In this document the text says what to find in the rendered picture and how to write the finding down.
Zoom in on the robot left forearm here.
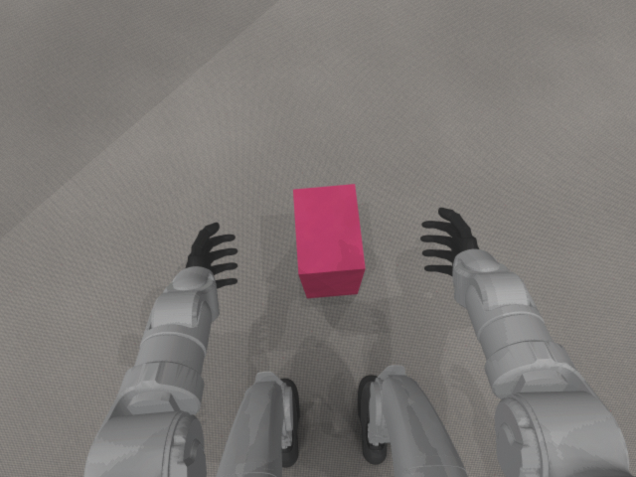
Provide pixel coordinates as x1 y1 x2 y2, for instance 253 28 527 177
83 266 220 477

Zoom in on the left robot hand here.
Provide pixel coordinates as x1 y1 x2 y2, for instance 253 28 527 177
186 223 238 289

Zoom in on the right robot hand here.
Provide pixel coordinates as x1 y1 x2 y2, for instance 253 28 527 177
420 208 479 276

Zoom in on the carton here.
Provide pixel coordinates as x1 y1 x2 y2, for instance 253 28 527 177
293 184 366 298

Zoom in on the robot right upper arm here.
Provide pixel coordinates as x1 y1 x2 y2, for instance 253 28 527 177
495 391 636 477

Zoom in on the right robot shin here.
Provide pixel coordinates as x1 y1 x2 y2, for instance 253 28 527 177
368 365 406 443

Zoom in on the right robot thigh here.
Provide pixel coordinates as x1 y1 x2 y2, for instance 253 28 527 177
370 375 468 477

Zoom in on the robot left upper arm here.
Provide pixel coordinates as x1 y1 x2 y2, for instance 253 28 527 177
86 410 207 477

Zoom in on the robot right forearm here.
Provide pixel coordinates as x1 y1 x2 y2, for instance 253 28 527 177
452 249 629 469

